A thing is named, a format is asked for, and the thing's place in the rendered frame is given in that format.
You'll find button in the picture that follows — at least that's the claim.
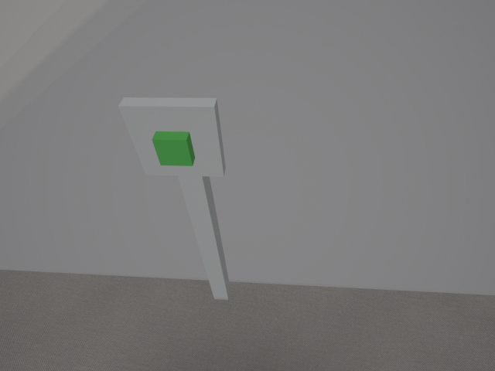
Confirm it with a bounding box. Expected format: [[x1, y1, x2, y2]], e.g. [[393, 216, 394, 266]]
[[152, 131, 195, 166]]

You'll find panel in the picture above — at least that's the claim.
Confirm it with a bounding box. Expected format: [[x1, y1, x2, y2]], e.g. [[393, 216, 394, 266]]
[[118, 97, 230, 300]]

